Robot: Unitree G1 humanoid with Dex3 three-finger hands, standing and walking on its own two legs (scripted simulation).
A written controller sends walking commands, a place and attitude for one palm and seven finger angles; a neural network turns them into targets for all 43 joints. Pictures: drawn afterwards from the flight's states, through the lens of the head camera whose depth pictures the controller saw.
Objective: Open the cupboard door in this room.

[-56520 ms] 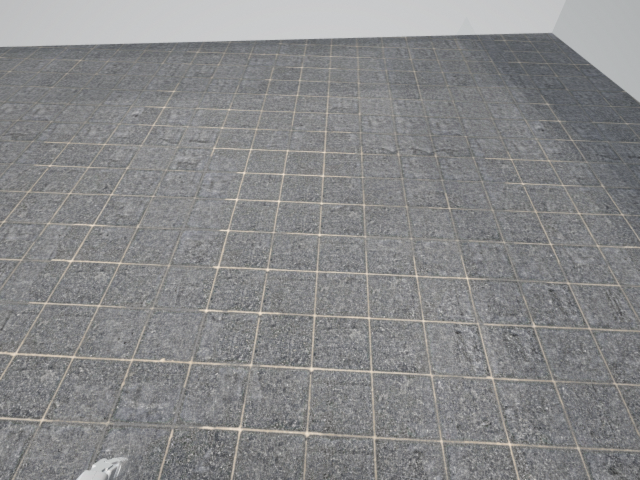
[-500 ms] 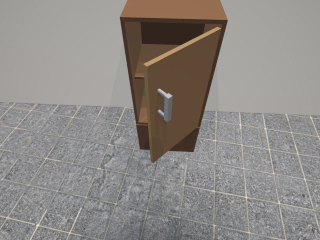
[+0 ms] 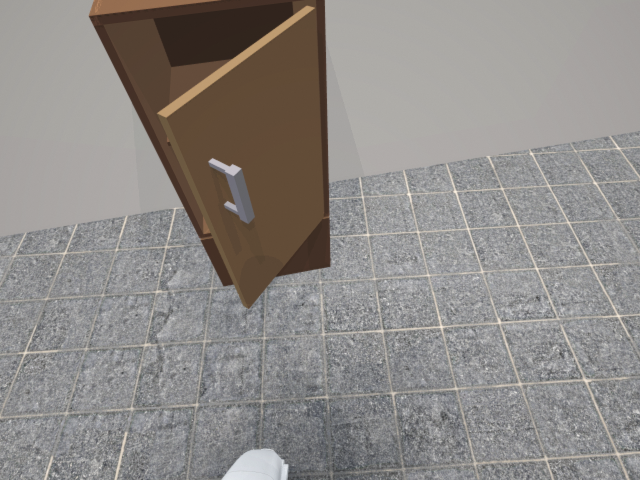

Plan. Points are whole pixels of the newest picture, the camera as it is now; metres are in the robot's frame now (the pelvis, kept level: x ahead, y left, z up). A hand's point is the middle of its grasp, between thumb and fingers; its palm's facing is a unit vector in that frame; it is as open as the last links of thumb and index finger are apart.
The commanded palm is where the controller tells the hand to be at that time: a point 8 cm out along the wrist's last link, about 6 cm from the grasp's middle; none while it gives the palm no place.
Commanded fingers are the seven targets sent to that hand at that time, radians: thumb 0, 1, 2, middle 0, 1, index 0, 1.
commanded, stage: walk to a spot facing it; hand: left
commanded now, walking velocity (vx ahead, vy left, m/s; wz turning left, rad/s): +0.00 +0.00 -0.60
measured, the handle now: (232, 191) +0.54 +0.20 -0.02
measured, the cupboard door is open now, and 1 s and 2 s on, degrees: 46 46 46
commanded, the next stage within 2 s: none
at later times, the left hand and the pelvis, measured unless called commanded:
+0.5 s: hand (191, 453) +0.16 +0.21 -0.17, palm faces -0.25 -0.92 -0.29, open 7.3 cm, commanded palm none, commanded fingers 0.00 0.90 0.90 -0.20 -0.30 -0.20 -0.30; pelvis +0.00 +0.02 -0.02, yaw -17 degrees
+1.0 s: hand (268, 415) +0.22 +0.11 -0.16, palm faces -0.59 -0.78 -0.21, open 7.3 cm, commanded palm none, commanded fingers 0.00 0.90 0.90 -0.20 -0.30 -0.20 -0.30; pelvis +0.00 +0.01 +0.00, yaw -36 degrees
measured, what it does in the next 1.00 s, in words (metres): steps on the spot, turning right: left foot, then right foot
